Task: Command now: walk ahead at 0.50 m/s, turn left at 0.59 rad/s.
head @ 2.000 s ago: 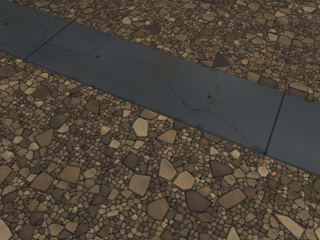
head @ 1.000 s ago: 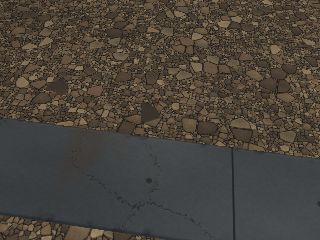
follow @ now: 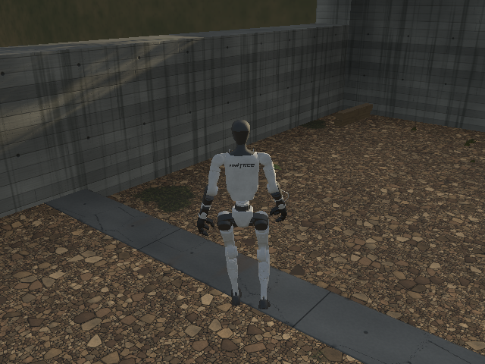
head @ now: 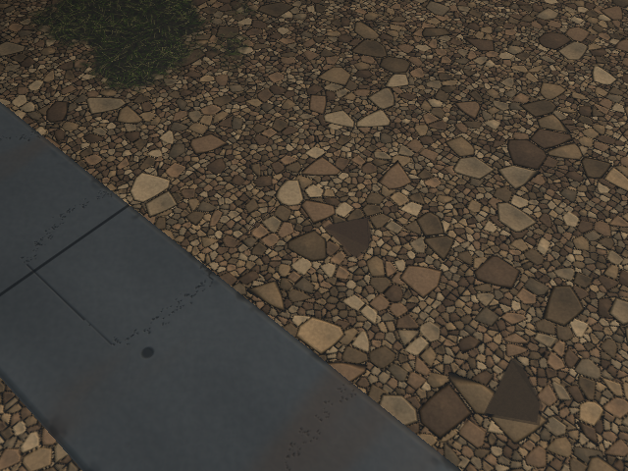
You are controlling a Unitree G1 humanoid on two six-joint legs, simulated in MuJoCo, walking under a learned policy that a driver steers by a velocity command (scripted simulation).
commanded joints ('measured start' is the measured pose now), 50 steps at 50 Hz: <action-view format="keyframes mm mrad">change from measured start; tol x32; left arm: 1 -22 116 22 -106 18 -17 -3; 50 -40 122 65 -215 -37 98 -6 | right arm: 1 128 -137 -41 -7 20 -12 -25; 50 145 -211 -10 -74 5 20 -89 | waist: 1 -24 13 -64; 23 -25 -234 -428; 50 -26 66 -134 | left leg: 1 300 267 -394 -342 307 153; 20 413 207 -152 2 970 -27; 23 -82 -78 -100 772 -367 -108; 24 -137 -7 -158 823 -301 -114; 41 -156 57 -153 265 -138 -175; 50 327 252 -384 -392 -258 -41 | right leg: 1 -318 -44 78 -9 86 5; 20 -10 134 15 -716 323 -125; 22 435 -223 427 -663 1312 -296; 23 521 -315 667 -738 1310 -436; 36 30 -10 467 -981 86 -220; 50 -172 186 462 -703 -161 -40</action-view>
